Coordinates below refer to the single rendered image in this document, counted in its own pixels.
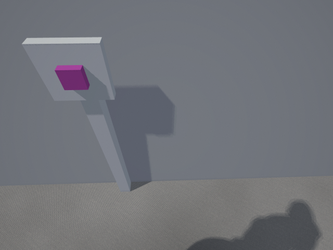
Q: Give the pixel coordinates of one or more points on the button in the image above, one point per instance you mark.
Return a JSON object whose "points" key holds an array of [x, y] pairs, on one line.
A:
{"points": [[72, 77]]}

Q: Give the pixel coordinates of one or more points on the panel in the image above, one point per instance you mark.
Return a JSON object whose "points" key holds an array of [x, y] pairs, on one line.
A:
{"points": [[48, 53]]}

